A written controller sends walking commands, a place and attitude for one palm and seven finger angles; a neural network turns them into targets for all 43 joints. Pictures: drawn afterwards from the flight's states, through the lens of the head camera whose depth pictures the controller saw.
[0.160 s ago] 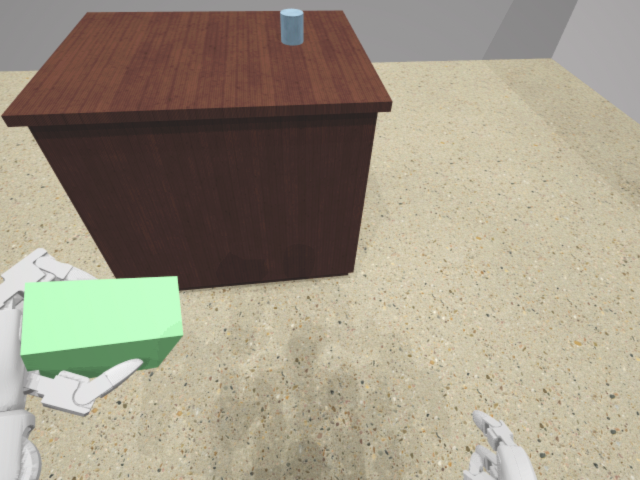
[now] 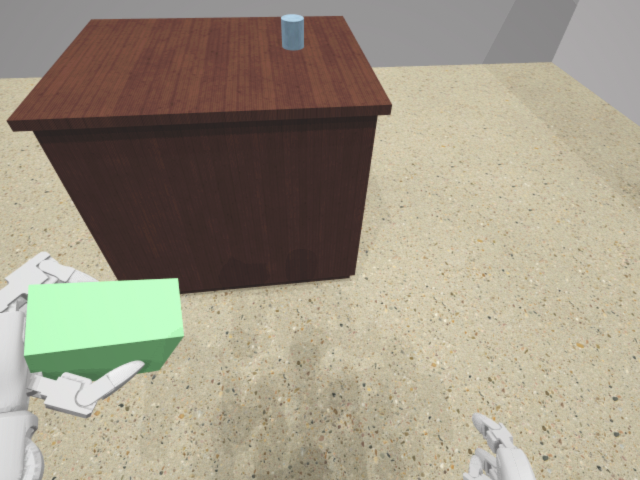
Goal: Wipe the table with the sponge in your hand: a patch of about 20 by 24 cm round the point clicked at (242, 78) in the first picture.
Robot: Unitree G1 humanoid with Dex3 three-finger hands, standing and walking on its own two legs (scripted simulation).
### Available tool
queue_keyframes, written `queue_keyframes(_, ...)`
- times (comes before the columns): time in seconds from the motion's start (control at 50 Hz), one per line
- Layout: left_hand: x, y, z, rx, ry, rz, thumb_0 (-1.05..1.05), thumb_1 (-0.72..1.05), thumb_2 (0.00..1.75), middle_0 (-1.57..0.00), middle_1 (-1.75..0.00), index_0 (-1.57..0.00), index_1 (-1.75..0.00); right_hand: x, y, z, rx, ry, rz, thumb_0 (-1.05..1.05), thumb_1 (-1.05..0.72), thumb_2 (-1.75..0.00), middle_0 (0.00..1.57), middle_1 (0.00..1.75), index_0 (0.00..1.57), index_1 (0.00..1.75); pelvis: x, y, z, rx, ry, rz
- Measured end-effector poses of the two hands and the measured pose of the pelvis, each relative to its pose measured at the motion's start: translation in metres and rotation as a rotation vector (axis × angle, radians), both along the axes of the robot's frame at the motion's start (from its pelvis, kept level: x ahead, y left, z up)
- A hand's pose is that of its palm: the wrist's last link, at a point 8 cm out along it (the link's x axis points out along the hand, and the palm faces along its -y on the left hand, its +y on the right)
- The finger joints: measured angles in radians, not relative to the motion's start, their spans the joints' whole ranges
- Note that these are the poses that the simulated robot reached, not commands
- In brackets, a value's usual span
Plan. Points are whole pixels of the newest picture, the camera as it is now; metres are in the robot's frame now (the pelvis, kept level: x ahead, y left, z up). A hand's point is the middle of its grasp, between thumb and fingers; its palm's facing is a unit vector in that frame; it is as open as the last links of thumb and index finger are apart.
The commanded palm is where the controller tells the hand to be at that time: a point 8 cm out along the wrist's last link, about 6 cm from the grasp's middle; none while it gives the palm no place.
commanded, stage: stand and wait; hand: left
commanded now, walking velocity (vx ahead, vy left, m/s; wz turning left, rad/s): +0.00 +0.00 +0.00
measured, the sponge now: (126, 333) +0.22 +0.21 +0.14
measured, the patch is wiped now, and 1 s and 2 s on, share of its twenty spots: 0.00 0.00 0.00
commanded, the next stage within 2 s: look at it before walking up in 0.14 s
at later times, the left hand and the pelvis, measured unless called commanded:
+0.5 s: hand (73, 341) +0.20 +0.25 +0.15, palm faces +0.41 -0.84 -0.37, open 10.0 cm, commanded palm +0.14 +0.29 +0.18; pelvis -0.01 +0.00 +0.00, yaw +2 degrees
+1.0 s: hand (2, 368) +0.17 +0.28 +0.17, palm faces +0.54 -0.74 -0.41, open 10.0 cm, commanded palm +0.11 +0.31 +0.18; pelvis +0.02 +0.00 +0.00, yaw +14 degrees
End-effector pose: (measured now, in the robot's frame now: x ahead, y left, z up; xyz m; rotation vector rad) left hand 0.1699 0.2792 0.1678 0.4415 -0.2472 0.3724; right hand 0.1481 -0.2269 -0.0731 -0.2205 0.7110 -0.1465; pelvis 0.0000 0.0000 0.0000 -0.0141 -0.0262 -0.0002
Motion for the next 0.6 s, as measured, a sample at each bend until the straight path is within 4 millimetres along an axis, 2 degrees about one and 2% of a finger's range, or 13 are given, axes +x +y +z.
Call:
queue_keyframes(0.32,-0.004,0.004,-0.004,-0.001,0.016,0.005,-0.01,-0.47,0.98,-0.76,-1.33,-0.76,-1.33,-0.012,0.001,-0.003,-0.008,0.025,-0.003,0.01,-0.90,-0.90,0.20,0.30,0.20,0.30,-0.006,0.002,0.000,-0.002,0.002,0.002)
queue_keyframes(0.5,-0.007,0.005,0.000,0.006,-0.009,0.002,-0.01,-0.47,0.98,-0.76,-1.33,-0.76,-1.33,-0.009,0.003,-0.004,-0.005,0.019,0.009,0.01,-0.90,-0.90,0.20,0.30,0.20,0.30,-0.007,0.004,-0.003,-0.006,0.005,0.030)
queue_keyframes(0.6,-0.016,0.014,-0.004,0.019,0.005,0.020,-0.01,-0.47,0.98,-0.76,-1.33,-0.76,-1.33,-0.007,0.006,-0.008,-0.017,0.038,0.024,0.01,-0.90,-0.90,0.20,0.30,0.20,0.30,-0.009,0.008,-0.007,-0.014,0.014,0.058)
